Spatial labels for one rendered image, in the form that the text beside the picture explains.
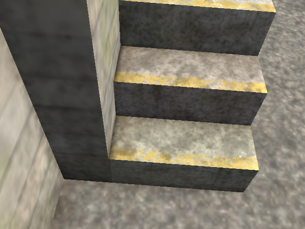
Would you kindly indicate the stairs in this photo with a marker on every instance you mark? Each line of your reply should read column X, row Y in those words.
column 187, row 87

